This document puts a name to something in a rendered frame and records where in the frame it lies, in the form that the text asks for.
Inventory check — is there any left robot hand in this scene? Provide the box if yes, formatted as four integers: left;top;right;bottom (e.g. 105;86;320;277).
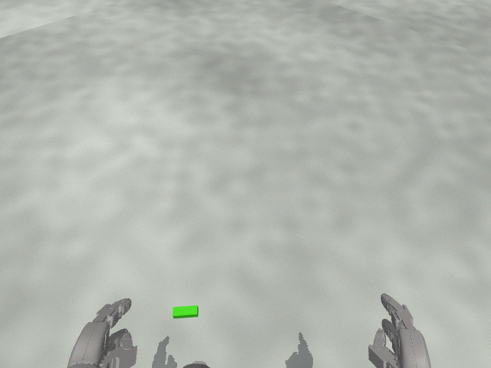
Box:
68;298;137;368

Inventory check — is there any right robot hand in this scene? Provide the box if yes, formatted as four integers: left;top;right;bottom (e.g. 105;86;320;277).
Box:
368;294;431;368

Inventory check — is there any small box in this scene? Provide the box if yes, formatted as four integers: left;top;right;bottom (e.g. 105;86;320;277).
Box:
173;305;198;319

